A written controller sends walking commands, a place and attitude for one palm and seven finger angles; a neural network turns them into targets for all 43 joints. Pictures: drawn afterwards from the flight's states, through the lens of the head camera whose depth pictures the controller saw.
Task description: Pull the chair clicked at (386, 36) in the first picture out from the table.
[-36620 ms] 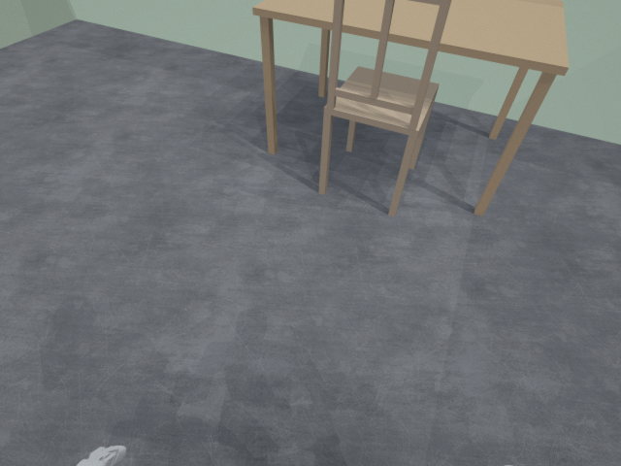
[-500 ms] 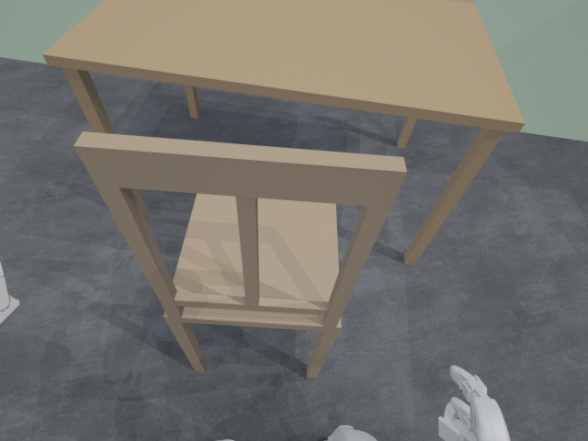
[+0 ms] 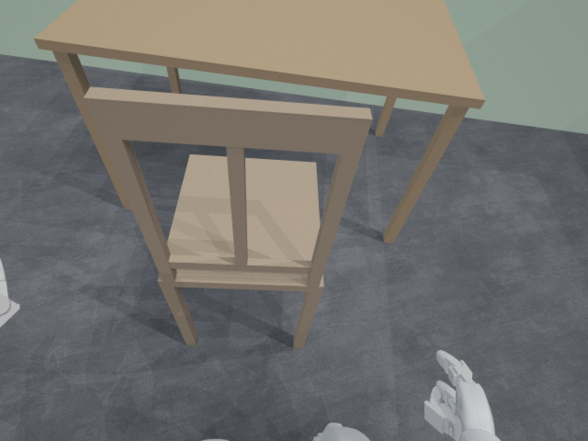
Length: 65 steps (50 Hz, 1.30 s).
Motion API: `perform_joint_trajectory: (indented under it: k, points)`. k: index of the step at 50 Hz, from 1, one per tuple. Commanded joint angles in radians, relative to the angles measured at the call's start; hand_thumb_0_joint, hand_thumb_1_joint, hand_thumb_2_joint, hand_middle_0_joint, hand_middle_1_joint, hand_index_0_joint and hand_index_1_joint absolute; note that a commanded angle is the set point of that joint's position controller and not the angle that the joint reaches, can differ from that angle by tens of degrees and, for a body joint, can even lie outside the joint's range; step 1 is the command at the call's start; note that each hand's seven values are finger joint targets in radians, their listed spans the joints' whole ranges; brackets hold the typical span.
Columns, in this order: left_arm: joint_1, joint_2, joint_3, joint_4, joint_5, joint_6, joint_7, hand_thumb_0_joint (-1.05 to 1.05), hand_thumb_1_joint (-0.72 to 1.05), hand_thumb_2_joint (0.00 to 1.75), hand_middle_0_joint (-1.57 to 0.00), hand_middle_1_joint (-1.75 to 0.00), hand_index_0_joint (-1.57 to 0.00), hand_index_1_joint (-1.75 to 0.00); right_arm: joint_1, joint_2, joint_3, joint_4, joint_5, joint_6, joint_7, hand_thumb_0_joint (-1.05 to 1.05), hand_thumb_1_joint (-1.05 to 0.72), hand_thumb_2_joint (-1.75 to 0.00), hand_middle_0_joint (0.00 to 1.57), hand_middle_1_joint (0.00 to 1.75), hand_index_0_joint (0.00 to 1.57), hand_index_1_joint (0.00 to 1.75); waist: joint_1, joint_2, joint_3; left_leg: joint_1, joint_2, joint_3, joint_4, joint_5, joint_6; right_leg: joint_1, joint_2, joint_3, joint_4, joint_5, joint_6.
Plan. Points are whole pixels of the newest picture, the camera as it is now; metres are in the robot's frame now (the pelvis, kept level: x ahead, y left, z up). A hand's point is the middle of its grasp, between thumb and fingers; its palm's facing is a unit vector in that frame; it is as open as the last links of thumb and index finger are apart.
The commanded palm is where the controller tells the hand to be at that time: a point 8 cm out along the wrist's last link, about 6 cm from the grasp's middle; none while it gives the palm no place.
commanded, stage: stop stepping back and stand still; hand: left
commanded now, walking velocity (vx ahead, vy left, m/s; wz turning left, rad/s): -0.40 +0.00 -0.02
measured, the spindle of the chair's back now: (239, 213) +0.48 +0.12 -0.05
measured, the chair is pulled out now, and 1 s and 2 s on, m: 0.32 0.32 0.32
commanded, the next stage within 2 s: let the arm hang, fingers relaxed in 0.80 s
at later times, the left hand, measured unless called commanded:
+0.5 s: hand out of the picture +0.10 +0.24 +0.17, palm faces +0.39 -0.82 -0.42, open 7.4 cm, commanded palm +0.03 +0.28 +0.18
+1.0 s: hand out of the picture +0.11 +0.23 +0.04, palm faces +0.23 -0.89 -0.39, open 7.4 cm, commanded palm none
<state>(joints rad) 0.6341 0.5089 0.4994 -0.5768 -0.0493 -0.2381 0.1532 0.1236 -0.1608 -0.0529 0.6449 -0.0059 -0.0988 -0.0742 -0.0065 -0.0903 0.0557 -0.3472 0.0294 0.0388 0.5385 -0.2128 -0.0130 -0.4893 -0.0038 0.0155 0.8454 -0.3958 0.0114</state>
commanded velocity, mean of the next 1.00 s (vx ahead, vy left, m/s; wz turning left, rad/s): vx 0.16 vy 0.02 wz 0.00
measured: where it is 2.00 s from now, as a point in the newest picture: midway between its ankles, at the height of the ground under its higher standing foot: outside the picture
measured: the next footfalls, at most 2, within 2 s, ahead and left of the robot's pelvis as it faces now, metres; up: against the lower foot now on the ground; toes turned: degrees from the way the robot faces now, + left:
right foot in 0.16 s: -0.02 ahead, -0.16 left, +0.00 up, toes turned -4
left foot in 0.38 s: -0.04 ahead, +0.09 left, +0.00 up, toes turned +2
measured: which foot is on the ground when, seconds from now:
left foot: down 0.00-0.18, up 0.20-0.36, down 0.38-1.00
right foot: up 0.00-0.14, down 0.16-0.40, up 0.42-0.62, down 0.64-1.00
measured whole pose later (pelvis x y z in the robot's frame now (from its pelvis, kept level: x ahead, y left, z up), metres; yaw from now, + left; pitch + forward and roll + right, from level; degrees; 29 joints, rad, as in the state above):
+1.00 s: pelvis -0.13 -0.01 +0.00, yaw +1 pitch +1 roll -1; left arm 0.30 0.30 0.20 0.01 0.02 -0.05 0.06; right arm 0.18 -0.24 -0.03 0.71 -0.03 -0.07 0.00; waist -0.02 0.02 -0.01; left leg -0.35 -0.01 0.02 0.56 -0.22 0.05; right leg -0.37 -0.03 -0.02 0.89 -0.49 0.02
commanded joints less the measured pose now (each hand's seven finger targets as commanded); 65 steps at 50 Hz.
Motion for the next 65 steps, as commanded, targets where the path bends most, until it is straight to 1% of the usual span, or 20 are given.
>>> perform_joint_trajectory:
  k: [1, 6, 7, 9, 11, 17, 20, 22, 27, 30, 32, 34, 40, 44, 45, 47, 50, 54, 56, 65]
  points:
    - [-0.126, 0.099, 0.068, -0.294, -0.002, -0.075, 0.032, 0.0, 0.9, 0.9, -0.2, -0.3, -0.2, -0.3, -0.006, -0.163, -0.045, -0.099, -0.008, -0.111, 0.006, 0.0, -0.9, -0.9, 0.2, 0.3, 0.2, 0.3, -0.003, 0.336, -0.153, 0.076, 0.316, -0.147, -0.138, 0.585, 0.155, 0.097, -0.032, 0.033, 0.097, -0.066, 0.0]
    - [-0.089, 0.079, 0.05, -0.18, 0.0, -0.024, 0.039, 0.0, 0.9, 0.9, -0.2, -0.3, -0.2, -0.3, 0.02, -0.168, -0.01, -0.138, 0.026, -0.099, 0.022, 0.0, -0.9, -0.9, 0.2, 0.3, 0.2, 0.3, 0.007, 0.269, -0.115, -0.095, 0.165, -0.098, -0.085, -0.314, 0.06, 0.364, -0.03, -0.057, -0.405, 0.077, 0.009]
    - [-0.117, 0.089, 0.051, -0.153, 0.008, -0.02, 0.04, 0.0, 0.9, 0.9, -0.2, -0.3, -0.2, -0.3, 0.02, -0.16, -0.007, -0.137, 0.023, -0.093, 0.02, 0.0, -0.9, -0.9, 0.2, 0.3, 0.2, 0.3, -0.001, 0.182, -0.099, -0.104, 0.093, -0.032, -0.006, -0.384, 0.027, 0.354, -0.053, -0.036, -0.477, 0.054, -0.009]
    - [-0.175, 0.152, 0.08, -0.095, 0.009, -0.011, 0.045, 0.0, 0.9, 0.9, -0.2, -0.3, -0.2, -0.3, 0.025, -0.14, 0.006, -0.136, 0.018, -0.073, 0.014, 0.0, -0.9, -0.9, 0.2, 0.3, 0.2, 0.3, -0.017, -0.08, -0.063, -0.042, -0.022, 0.009, 0.38, -0.293, -0.01, 0.106, -0.283, 0.269, -0.705, -0.202, -0.127]
    - [-0.201, 0.092, 0.022, -0.076, 0.015, 0.015, 0.035, 0.0, 0.9, 0.9, -0.2, -0.3, -0.2, -0.3, 0.022, -0.169, -0.018, -0.127, 0.026, -0.058, 0.007, 0.0, -0.9, -0.9, 0.2, 0.3, 0.2, 0.3, -0.029, -0.194, -0.017, 0.045, -0.019, -0.038, 0.53, -0.157, 0.003, -0.094, -0.309, 0.276, -0.731, -0.324, -0.146]
    - [-0.188, 0.089, 0.031, -0.062, 0.026, -0.018, 0.036, 0.0, 0.9, 0.9, -0.2, -0.3, -0.2, -0.3, 0.018, -0.154, 0.017, -0.146, 0.01, -0.053, -0.012, 0.0, -0.9, -0.9, 0.2, 0.3, 0.2, 0.3, -0.024, 0.038, -0.023, 0.086, -0.018, 0.02, -0.082, -0.273, 0.048, 0.081, -0.174, 0.028, -0.512, -0.291, -0.083]
    - [-0.222, 0.093, 0.028, -0.191, 0.033, -0.04, 0.032, 0.0, 0.9, 0.9, -0.2, -0.3, -0.2, -0.3, 0.051, -0.198, -0.013, -0.18, 0.008, -0.085, -0.003, 0.0, -0.9, -0.9, 0.2, 0.3, 0.2, 0.3, -0.009, 0.387, -0.028, 0.122, 0.211, -0.363, -0.347, -0.247, 0.158, 0.048, 0.004, -0.102, 0.025, -0.09, -0.008]
    - [-0.178, 0.128, 0.057, -0.155, 0.041, -0.042, 0.02, 0.0, 0.9, 0.9, -0.2, -0.3, -0.2, -0.3, 0.01, -0.151, -0.002, -0.149, 0.007, -0.103, 0.007, 0.0, -0.9, -0.9, 0.2, 0.3, 0.2, 0.3, -0.013, 0.451, -0.026, 0.01, 0.25, -0.457, -0.405, -0.418, 0.198, 0.001, -0.028, -0.024, 0.265, -0.063, -0.008]
    - [-0.041, 0.115, 0.071, -0.142, 0.028, -0.056, 0.021, 0.0, 0.9, 0.9, -0.2, -0.3, -0.2, -0.3, 0.047, -0.165, -0.005, -0.133, 0.021, -0.104, 0.022, 0.0, -0.9, -0.9, 0.2, 0.3, 0.2, 0.3, 0.005, 0.273, -0.049, -0.003, 0.168, -0.187, -0.237, -0.117, 0.149, 0.23, -0.021, -0.107, -0.213, -0.017, -0.014]
    - [-0.048, 0.093, 0.073, -0.058, 0.02, -0.046, 0.013, 0.0, 0.9, 0.9, -0.2, -0.3, -0.2, -0.3, 0.042, -0.165, 0.0, -0.132, 0.017, -0.082, 0.014, 0.0, -0.9, -0.9, 0.2, 0.3, 0.2, 0.3, -0.002, 0.274, -0.064, -0.13, 0.125, -0.146, -0.193, -0.302, 0.109, 0.445, 0.001, -0.141, -0.419, 0.024, -0.03]
    - [-0.109, 0.121, 0.096, 0.001, 0.026, -0.054, 0.016, 0.0, 0.9, 0.9, -0.2, -0.3, -0.2, -0.3, 0.051, -0.164, -0.009, -0.121, 0.011, -0.072, 0.011, 0.0, -0.9, -0.9, 0.2, 0.3, 0.2, 0.3, -0.001, 0.067, -0.06, -0.265, 0.044, -0.084, 0.057, -0.335, 0.075, 0.526, -0.123, 0.099, -0.543, -0.049, -0.106]
    - [-0.192, 0.109, 0.058, 0.0, 0.02, -0.046, 0.015, 0.0, 0.9, 0.9, -0.2, -0.3, -0.2, -0.3, 0.087, -0.171, -0.031, -0.116, 0.026, -0.065, 0.02, 0.0, -0.9, -0.9, 0.2, 0.3, 0.2, 0.3, -0.008, -0.167, -0.059, -0.265, -0.036, -0.014, 0.441, -0.26, 0.036, 0.407, -0.385, 0.44, -0.706, -0.172, -0.223]
    - [-0.217, 0.063, -0.008, -0.063, 0.024, -0.04, 0.019, 0.0, 0.9, 0.9, -0.2, -0.3, -0.2, -0.3, -0.001, -0.129, 0.017, -0.13, 0.011, -0.061, -0.001, 0.0, -0.9, -0.9, 0.2, 0.3, 0.2, 0.3, -0.021, 0.068, -0.021, 0.154, -0.013, 0.031, -0.067, -0.097, 0.046, 0.162, -0.177, 0.018, -0.532, -0.067, -0.106]
    - [-0.216, 0.113, 0.023, -0.217, 0.023, -0.046, 0.035, 0.0, 0.9, 0.9, -0.2, -0.3, -0.2, -0.3, 0.001, -0.172, -0.005, -0.168, 0.022, -0.08, -0.005, 0.0, -0.9, -0.9, 0.2, 0.3, 0.2, 0.3, 0.013, 0.262, -0.057, 0.152, 0.173, -0.241, -0.226, 0.086, 0.115, 0.242, -0.044, -0.041, -0.306, 0.125, -0.02]
    - [-0.218, -0.226, -0.394, 0.642, 0.118, 0.164, -0.11, 0.0, 0.9, 0.9, -0.2, -0.3, -0.2, -0.3, 0.089, -0.28, -0.039, 0.064, -0.015, -0.064, 0.092, 0.0, -0.9, -0.9, 0.2, 0.3, 0.2, 0.3, -0.074, 0.292, -0.017, 0.087, 0.184, -0.276, -0.095, 0.332, 0.139, 0.035, -0.038, -0.091, -0.033, 0.097, -0.003]
    - [-0.202, -0.25, -0.382, 0.674, 0.09, 0.259, -0.133, 0.0, 0.9, 0.9, -0.2, -0.3, -0.2, -0.3, 0.134, -0.197, -0.016, 0.023, -0.022, 0.024, 0.08, 0.0, -0.9, -0.9, 0.2, 0.3, 0.2, 0.3, -0.047, 0.332, -0.073, 0.057, 0.223, -0.304, -0.164, 0.48, 0.199, 0.035, -0.019, -0.007, 0.17, -0.186, 0.009]
    - [-0.283, -0.252, -0.426, 0.798, 0.088, 0.242, -0.143, 0.0, 0.9, 0.9, -0.2, -0.3, -0.2, -0.3, 0.097, -0.192, -0.002, 0.005, -0.046, 0.042, 0.074, 0.0, -0.9, -0.9, 0.2, 0.3, 0.2, 0.3, -0.006, 0.06, -0.142, 0.176, 0.205, -0.251, -0.075, 0.634, 0.19, 0.055, -0.032, -0.012, -0.01, -0.129, 0.012]
    - [-0.258, -0.148, -0.436, 1.06, 0.08, 0.225, -0.13, 0.0, 0.9, 0.9, -0.2, -0.3, -0.2, -0.3, 0.092, -0.163, 0.012, 0.058, -0.006, 0.072, 0.076, 0.0, -0.9, -0.9, 0.2, 0.3, 0.2, 0.3, 0.027, -0.003, -0.195, 0.052, 0.031, -0.113, 0.022, 0.211, 0.053, 0.419, -0.1, 0.08, -0.439, 0.409, -0.025]
    - [-0.336, -0.095, -0.454, 1.146, 0.077, 0.23, -0.134, 0.0, 0.9, 0.9, -0.2, -0.3, -0.2, -0.3, 0.127, -0.133, 0.021, 0.091, -0.002, 0.084, 0.085, 0.0, -0.9, -0.9, 0.2, 0.3, 0.2, 0.3, -0.023, 0.093, -0.158, 0.068, -0.025, -0.066, -0.006, -0.047, 0.024, 0.318, -0.24, 0.162, -0.458, 0.338, -0.108]
    - [-0.317, -0.217, -0.474, 1.439, 0.059, 0.236, -0.126, 0.0, 0.9, 0.9, -0.2, -0.3, -0.2, -0.3, 0.173, -0.116, 0.024, 0.266, -0.012, 0.096, 0.061, 0.0, -0.9, -0.9, 0.2, 0.3, 0.2, 0.3, 0.0, 0.157, -0.052, 0.117, 0.055, -0.147, -0.15, 0.046, 0.056, 0.303, -0.08, 0.031, -0.478, 0.19, -0.063]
